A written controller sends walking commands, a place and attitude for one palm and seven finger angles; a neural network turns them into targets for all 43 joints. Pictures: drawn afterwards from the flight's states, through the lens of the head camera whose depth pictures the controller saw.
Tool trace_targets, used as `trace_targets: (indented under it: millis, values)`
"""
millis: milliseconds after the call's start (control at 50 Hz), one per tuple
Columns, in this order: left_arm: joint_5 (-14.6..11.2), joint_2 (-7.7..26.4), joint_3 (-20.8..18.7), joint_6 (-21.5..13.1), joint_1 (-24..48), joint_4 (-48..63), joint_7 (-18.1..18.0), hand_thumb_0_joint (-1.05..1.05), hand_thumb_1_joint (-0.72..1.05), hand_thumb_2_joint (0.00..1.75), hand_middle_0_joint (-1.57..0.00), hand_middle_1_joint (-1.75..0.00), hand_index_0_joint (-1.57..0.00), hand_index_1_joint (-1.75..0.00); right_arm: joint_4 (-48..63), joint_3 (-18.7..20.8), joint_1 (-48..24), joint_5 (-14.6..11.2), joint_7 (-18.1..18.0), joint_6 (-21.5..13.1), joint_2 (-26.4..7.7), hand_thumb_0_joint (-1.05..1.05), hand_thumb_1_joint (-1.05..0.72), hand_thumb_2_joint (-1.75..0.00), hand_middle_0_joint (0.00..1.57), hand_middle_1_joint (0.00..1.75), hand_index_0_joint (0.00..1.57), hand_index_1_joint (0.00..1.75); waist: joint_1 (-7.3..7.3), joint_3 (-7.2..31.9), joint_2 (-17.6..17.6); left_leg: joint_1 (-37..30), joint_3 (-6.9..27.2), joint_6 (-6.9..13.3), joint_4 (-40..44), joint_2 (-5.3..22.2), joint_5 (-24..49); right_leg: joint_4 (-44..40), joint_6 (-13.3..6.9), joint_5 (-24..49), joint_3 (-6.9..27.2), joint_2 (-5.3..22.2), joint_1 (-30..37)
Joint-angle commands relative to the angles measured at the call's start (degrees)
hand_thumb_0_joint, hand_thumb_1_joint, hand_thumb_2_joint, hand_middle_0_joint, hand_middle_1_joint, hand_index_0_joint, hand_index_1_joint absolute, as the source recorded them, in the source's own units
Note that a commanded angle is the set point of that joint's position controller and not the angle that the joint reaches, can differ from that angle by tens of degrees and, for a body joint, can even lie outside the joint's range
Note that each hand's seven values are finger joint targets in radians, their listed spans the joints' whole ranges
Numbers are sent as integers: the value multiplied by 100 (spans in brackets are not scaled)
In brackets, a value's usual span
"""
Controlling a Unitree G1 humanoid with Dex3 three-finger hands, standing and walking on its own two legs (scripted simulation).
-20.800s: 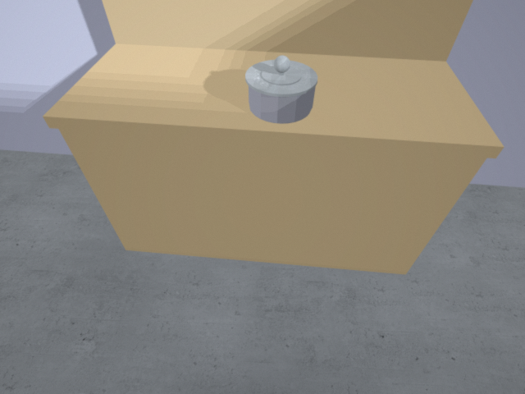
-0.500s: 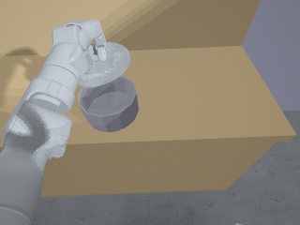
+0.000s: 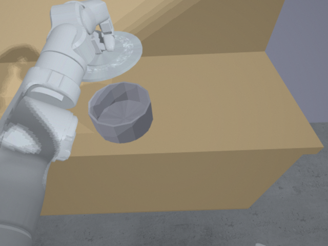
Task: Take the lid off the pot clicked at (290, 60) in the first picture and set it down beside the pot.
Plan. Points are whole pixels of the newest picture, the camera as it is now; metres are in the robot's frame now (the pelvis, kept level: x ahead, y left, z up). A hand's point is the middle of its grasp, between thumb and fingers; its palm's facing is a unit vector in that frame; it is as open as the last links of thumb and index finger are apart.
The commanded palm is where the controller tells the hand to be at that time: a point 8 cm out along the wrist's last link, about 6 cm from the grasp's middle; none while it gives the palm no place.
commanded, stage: lift the lid straight up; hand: left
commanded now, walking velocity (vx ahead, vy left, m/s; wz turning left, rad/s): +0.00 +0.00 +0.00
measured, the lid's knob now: (97, 40) +0.54 +0.13 +0.24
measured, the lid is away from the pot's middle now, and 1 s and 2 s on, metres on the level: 0.02 0.10 0.21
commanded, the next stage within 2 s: move the lid sideways beside the pot in 0.22 s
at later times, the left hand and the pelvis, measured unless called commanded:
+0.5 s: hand (90, 40) +0.50 +0.13 +0.26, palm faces -0.23 -0.07 -0.97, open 3.3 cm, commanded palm +0.49 +0.14 +0.32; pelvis +0.00 +0.00 +0.00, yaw -1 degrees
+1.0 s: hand (60, 47) +0.50 +0.20 +0.25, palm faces -0.27 -0.07 -0.96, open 3.3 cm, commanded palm +0.50 +0.20 +0.32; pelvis +0.01 +0.00 +0.00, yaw +0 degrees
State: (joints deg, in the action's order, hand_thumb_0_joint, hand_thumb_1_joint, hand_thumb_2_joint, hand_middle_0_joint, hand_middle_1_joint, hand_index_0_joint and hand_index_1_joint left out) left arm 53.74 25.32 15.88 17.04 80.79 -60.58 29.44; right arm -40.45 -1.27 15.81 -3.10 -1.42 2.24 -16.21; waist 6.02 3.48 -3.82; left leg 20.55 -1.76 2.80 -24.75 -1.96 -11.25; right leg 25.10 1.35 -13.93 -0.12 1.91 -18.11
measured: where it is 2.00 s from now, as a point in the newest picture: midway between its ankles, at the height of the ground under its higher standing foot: outside the picture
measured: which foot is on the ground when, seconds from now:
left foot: down 0.00-1.00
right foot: down 0.00-1.00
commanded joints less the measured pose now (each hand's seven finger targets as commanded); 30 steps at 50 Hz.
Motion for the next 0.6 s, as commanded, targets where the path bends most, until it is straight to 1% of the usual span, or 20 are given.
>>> trace_targets:
  millis: [0, 20, 40, 80, 100, 120, 180, 220, 280, 300, 340, 380, 400, 420, 440, 460, 480, 500, 540, 580]
  values:
    - [205, 1344, -254, 24, 3779, 1121, -258, 0, 74, 95, -72, -105, -116, -118, 577, 293, 31, -35, -29, -202, -796, 0, -90, -90, 20, 30, 20, 30, 108, 2293, 640, -1734, 313, 148, 0, -134, 1436, -204, -316, 1965, -213, -342, 169]
    - [234, 1292, -220, 37, 3702, 988, -237, 0, 74, 95, -72, -105, -116, -118, 583, 293, 24, -30, -29, -194, -800, 0, -90, -90, 20, 30, 20, 30, 106, 2254, 692, -1693, 325, 161, -5, -142, 1404, -210, -320, 1915, -220, -353, 143]
    - [261, 1411, -333, 36, 3670, 1023, -237, 0, 74, 95, -72, -105, -116, -118, 576, 308, 47, -13, -28, -196, -812, 0, -90, -90, 20, 30, 20, 30, 85, 2305, 705, -1731, 316, 163, -14, -132, 1446, -197, -323, 1969, -221, -351, 168]
    - [206, 1237, -195, 58, 3367, 782, -194, 0, 74, 95, -72, -105, -116, -118, 593, 308, 42, -26, -22, -139, -840, 0, -90, -90, 20, 30, 20, 30, 105, 2190, 683, -1627, 294, 160, -13, -140, 1469, -249, -334, 1972, -209, -326, 143]
    - [244, 1313, -245, 59, 3496, 890, -198, 0, 74, 95, -72, -105, -116, -118, 576, 296, 33, -20, -12, -121, -836, 0, -90, -90, 20, 30, 20, 30, 106, 2195, 745, -1605, 288, 152, 2, -132, 1372, -228, -314, 1926, -228, -345, 164]
    - [225, 1131, -91, 34, 3646, 1083, -180, 0, 74, 95, -72, -105, -116, -118, 612, 297, -20, -37, -4, -122, -810, 0, -90, -90, 20, 30, 20, 30, 125, 2259, 600, -1725, 278, 158, -15, -136, 1437, -226, -320, 1927, -222, -347, 107]
    - [120, 987, 5, -40, 3704, 1309, -181, 0, 74, 95, -72, -105, -116, -118, 625, 323, 30, -32, 2, -146, -814, 0, -90, -90, 20, 30, 20, 30, 147, 2373, 323, -1990, 363, 134, -62, -86, 1726, -232, -349, 1918, -246, -347, -18]
    - [178, 1163, -121, -86, 4057, 1597, -187, 0, 74, 95, -72, -105, -116, -118, 646, 322, -1, -23, -1, -199, -765, 0, -90, -90, 20, 30, 20, 30, 135, 2614, 296, -2132, 391, 146, -73, -111, 1640, -212, -334, 1852, -220, -377, 40]
    - [106, 1410, -326, -87, 3827, 1424, -203, 0, 74, 95, -72, -105, -116, -118, 609, 327, 86, -15, -36, -223, -813, 0, -90, -90, 20, 30, 20, 30, 93, 2642, 362, -2035, 396, 143, -72, -116, 1802, -202, -357, 2084, -214, -353, 200]
    - [185, 1526, -409, -86, 4057, 1564, -219, 0, 74, 95, -72, -105, -116, -118, 608, 314, 63, -16, -28, -249, -776, 0, -90, -90, 20, 30, 20, 30, 69, 2721, 387, -2053, 396, 134, -68, -121, 1765, -154, -337, 2095, -201, -370, 251]
    - [284, 1752, -560, -269, 3903, 1732, -361, 0, 74, 95, -72, -105, -116, -118, 654, 297, 66, -1, -46, -257, -766, 0, -90, -90, 20, 30, 20, 30, 17, 2706, 373, -2065, 374, 137, -65, -71, 1943, -160, -356, 2083, -214, -374, 255]
    - [294, 1422, -318, -194, 3394, 1184, -384, 0, 74, 95, -72, -105, -116, -118, 608, 309, 150, -13, -51, -191, -800, 0, -90, -90, 20, 30, 20, 30, 56, 2341, 391, -1896, 347, 118, -33, -55, 1976, -246, -375, 1997, -239, -365, 70]
    - [378, 1700, -556, -119, 3307, 952, -390, 0, 74, 95, -72, -105, -116, -118, 550, 293, 139, -10, -37, -152, -817, 0, -90, -90, 20, 30, 20, 30, 16, 2130, 653, -1661, 322, 112, -6, -50, 1725, -221, -358, 1933, -250, -381, 122]
    - [380, 1679, -504, -56, 3216, 745, -372, 0, 74, 95, -72, -105, -116, -118, 573, 273, 81, -31, -39, -101, -848, 0, -90, -90, 20, 30, 20, 30, 29, 2013, 732, -1490, 270, 118, 40, -64, 1532, -224, -353, 1851, -246, -374, 117]
    - [384, 1950, -704, -19, 3169, 682, -389, 0, 74, 95, -72, -105, -116, -118, 585, 264, 77, -26, -54, -83, -870, 0, -90, -90, 20, 30, 20, 30, -2, 2049, 850, -1374, 242, 146, 49, -80, 1427, -222, -346, 1897, -217, -361, 250]
    - [382, 1847, -550, 17, 3199, 578, -357, 0, 74, 95, -72, -105, -116, -118, 613, 240, 10, -44, -62, -61, -865, 0, -90, -90, 20, 30, 20, 30, 31, 2023, 833, -1284, 208, 149, 51, -108, 1340, -223, -336, 1903, -209, -345, 257]
    - [296, 1674, -397, -37, 3428, 974, -339, 0, 74, 95, -72, -105, -116, -118, 643, 272, 9, -48, -40, -38, -886, 0, -90, -90, 20, 30, 20, 30, 51, 2263, 556, -1488, 225, 128, 20, -88, 1601, -199, -358, 2075, -214, -306, 287]
    - [392, 1966, -630, -98, 3636, 1344, -348, 0, 74, 95, -72, -105, -116, -118, 711, 292, 6, -7, -25, -71, -830, 0, -90, -90, 20, 30, 20, 30, -15, 2663, 567, -1708, 275, 139, -46, -86, 1848, -135, -337, 2242, -178, -328, 465]
    - [462, 2023, -592, -223, 3875, 1729, -312, 0, 74, 95, -72, -105, -116, -118, 779, 301, -41, -1, -33, -85, -787, 0, -90, -90, 20, 30, 20, 30, 1, 3093, 284, -2081, 322, 158, -153, -69, 2252, -100, -331, 2346, -146, -328, 465]
    - [338, 1635, -295, -275, 3570, 1551, -206, 0, 74, 95, -72, -105, -116, -118, 771, 355, 47, -25, -37, -72, -787, 0, -90, -90, 20, 30, 20, 30, 92, 2906, 408, -2138, 340, 177, -225, -58, 2451, -198, -314, 2358, -173, -335, 300]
